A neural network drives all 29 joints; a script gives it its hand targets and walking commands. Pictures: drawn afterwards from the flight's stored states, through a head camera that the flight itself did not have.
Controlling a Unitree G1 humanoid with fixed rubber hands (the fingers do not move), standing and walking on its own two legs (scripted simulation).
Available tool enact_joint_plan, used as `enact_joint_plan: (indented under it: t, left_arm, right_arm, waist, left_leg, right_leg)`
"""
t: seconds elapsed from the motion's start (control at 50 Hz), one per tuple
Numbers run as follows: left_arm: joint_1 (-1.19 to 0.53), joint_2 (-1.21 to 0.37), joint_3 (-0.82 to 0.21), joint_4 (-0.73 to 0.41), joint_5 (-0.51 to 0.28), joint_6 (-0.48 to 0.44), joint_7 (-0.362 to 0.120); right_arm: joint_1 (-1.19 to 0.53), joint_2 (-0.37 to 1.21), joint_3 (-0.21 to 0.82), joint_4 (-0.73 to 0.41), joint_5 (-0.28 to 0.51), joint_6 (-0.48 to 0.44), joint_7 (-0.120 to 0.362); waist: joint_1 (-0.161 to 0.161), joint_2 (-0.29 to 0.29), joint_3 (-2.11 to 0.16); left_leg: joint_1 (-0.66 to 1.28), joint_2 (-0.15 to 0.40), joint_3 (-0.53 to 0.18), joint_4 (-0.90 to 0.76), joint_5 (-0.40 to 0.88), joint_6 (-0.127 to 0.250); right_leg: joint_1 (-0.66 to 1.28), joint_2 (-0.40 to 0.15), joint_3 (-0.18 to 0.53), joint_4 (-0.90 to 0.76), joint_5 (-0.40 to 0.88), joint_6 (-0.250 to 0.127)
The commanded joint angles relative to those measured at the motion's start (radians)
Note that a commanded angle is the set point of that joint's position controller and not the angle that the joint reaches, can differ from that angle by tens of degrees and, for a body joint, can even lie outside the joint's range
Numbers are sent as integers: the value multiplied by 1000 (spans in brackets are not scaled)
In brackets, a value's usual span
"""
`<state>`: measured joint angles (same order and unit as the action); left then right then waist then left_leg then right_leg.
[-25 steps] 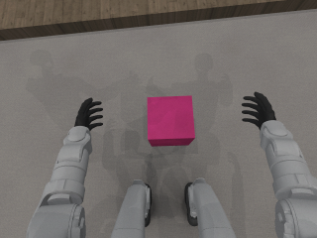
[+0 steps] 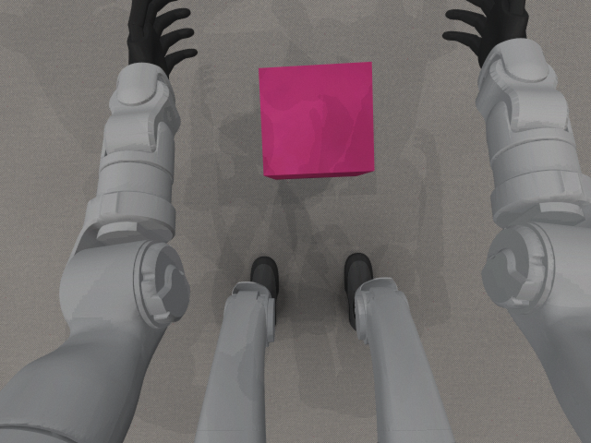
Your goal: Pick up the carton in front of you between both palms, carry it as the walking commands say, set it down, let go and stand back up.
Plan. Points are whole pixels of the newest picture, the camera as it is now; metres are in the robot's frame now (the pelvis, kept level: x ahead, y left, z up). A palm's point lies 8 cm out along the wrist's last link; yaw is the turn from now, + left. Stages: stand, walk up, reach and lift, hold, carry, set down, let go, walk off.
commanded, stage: reach and lift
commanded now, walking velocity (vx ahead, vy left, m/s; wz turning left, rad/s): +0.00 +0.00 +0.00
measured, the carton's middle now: (315, 130) +0.51 -0.01 -0.52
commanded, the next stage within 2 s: none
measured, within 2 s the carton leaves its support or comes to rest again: leaves its support in 1.66 s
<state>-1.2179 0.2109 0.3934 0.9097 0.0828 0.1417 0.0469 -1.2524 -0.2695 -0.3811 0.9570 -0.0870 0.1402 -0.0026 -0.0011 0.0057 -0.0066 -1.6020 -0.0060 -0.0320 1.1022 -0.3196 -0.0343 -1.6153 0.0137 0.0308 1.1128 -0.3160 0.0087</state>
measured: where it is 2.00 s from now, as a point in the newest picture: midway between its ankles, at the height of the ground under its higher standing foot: (311, 307)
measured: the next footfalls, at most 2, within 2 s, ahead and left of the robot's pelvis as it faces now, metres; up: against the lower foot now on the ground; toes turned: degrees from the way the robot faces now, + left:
none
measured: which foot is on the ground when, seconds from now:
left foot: down 0.00-1.00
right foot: down 0.00-1.00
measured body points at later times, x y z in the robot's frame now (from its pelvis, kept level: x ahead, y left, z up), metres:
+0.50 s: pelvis -0.03 +0.01 -0.21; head +0.33 +0.00 +0.06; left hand +0.52 +0.18 -0.36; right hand +0.52 -0.21 -0.36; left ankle +0.07 +0.14 -0.61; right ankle +0.07 -0.12 -0.61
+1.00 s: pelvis -0.03 +0.00 -0.28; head +0.35 +0.00 -0.04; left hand +0.54 +0.17 -0.46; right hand +0.53 -0.19 -0.46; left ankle +0.07 +0.14 -0.61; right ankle +0.07 -0.12 -0.61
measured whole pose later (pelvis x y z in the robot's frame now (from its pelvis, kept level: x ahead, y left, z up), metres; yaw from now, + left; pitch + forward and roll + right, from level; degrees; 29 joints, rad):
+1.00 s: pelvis -0.03 +0.00 -0.28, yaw +0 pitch +38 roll +1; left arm -1.49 0.36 0.08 1.13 -0.22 0.05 0.12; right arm -1.50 -0.39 -0.07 1.15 0.23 0.05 -0.11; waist -0.01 0.00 0.38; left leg -2.26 -0.05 -0.05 2.22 -0.62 -0.07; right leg -2.27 0.03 0.04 2.22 -0.61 0.04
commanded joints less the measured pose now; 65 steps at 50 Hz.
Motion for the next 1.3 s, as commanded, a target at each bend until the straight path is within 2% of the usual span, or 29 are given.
enact_joint_plan:
  t: [0.0, 0.08, 0.14, 0.28, 0.4, 0.48, 0.56, 0.66, 0.72, 0.76, 0.84, 0.92, 1.02, 1.14, 1.22, 1.26, 1.28]
  left_arm:
    - [-134, 72, 25, -89, 21, -55, -4]
    - [-79, 48, 23, -62, 26, -79, 2]
    - [-84, 54, -7, -66, -1, -88, 17]
    - [-194, 144, -153, -129, -152, -78, 74]
    - [-332, 201, -217, -134, -235, -37, 99]
    - [-414, 218, -225, -42, -253, -21, 96]
    - [-471, 233, -221, 66, -250, -34, 86]
    - [-531, 257, -227, 144, -252, -68, 74]
    - [-577, 277, -252, 133, -267, -90, 75]
    - [-600, 280, -263, 117, -273, -100, 79]
    - [-587, 289, -291, 107, -298, -114, 74]
    - [-525, 266, -312, 110, -309, -115, 74]
    - [-474, 227, -301, 154, -301, -109, 77]
    - [-542, 217, -304, 138, -291, -109, 80]
    - [-614, 130, -348, 136, -309, -101, 75]
    - [-627, 105, -329, 148, -283, -96, 74]
    - [-634, 64, -327, 145, -265, -94, 71]
  right_arm:
    - [-143, -54, -30, -92, -22, -52, 1]
    - [-76, -42, -37, -68, -25, -77, -6]
    - [-79, -64, -17, -74, -1, -91, -18]
    - [-182, -185, 121, -117, 158, -91, -58]
    - [-324, -251, 204, -111, 247, -54, -76]
    - [-422, -257, 220, -30, 261, -36, -79]
    - [-477, -258, 227, 72, 254, -44, -77]
    - [-532, -266, 241, 145, 253, -74, -77]
    - [-579, -287, 248, 117, 268, -95, -84]
    - [-596, -296, 262, 103, 286, -106, -87]
    - [-563, -262, 291, 97, 312, -113, -101]
    - [-501, -230, 306, 86, 328, -113, -111]
    - [-455, -217, 281, 129, 302, -111, -106]
    - [-518, -202, 280, 115, 295, -112, -99]
    - [-591, -121, 327, 115, 315, -106, -92]
    - [-603, -97, 315, 129, 291, -101, -91]
    - [-619, -43, 327, 127, 290, -98, -81]
  waist:
    - [-1, -38, -1008]
    - [-8, -26, -965]
    - [-10, -14, -995]
    - [-19, 5, -1232]
    - [-15, 5, -1238]
    - [-14, -19, -1088]
    - [-11, -22, -941]
    - [-11, -20, -845]
    - [-24, -9, -868]
    - [-16, 3, -878]
    - [-15, -16, -923]
    - [-10, 2, -984]
    - [-21, 8, -870]
    - [-21, 10, -825]
    - [-21, 8, -810]
    - [-23, 6, -790]
    - [-9, 4, -783]
  left_leg:
    - [326, -79, 74, 40, 391, -15]
    - [187, -72, 65, 172, 389, -25]
    - [143, -73, 63, 283, 389, -30]
    - [201, -72, 75, 547, 401, -38]
    - [172, -62, 100, 678, 206, -37]
    - [41, -49, 103, 729, 28, -29]
    - [-45, -37, 98, 785, -51, -27]
    - [-97, -28, 87, 861, -35, -28]
    - [-68, -25, 81, 906, 12, -24]
    - [-85, -30, 87, 932, 56, -27]
    - [-82, -33, 88, 971, 140, -20]
    - [-35, -40, 93, 980, 191, -20]
    - [-74, -45, 76, 959, 145, -22]
    - [-74, -47, 69, 942, 85, -19]
    - [-67, -59, 72, 928, 41, -18]
    - [-63, -66, 72, 924, 23, -21]
    - [-53, -70, 73, 921, 20, -19]
  right_leg:
    - [580, 52, -27, 47, 533, 36]
    - [380, 50, -25, 173, 509, 42]
    - [259, 54, -36, 276, 461, 45]
    - [159, 48, -71, 525, 400, 49]
    - [76, 39, -102, 650, 187, 47]
    - [23, 22, -99, 703, 28, 46]
    - [-41, 7, -84, 758, -49, 41]
    - [-64, -2, -62, 835, -23, 39]
    - [-66, -1, -59, 876, 31, 38]
    - [-35, 3, -50, 902, 78, 31]
    - [51, 14, -45, 944, 197, 35]
    - [75, 26, -57, 957, 244, 38]
    - [-41, 25, -70, 943, 161, 38]
    - [-104, 24, -73, 924, 78, 36]
    - [-84, 32, -69, 911, 38, 30]
    - [-76, 37, -71, 907, 21, 31]
    - [-73, 44, -71, 908, 15, 30]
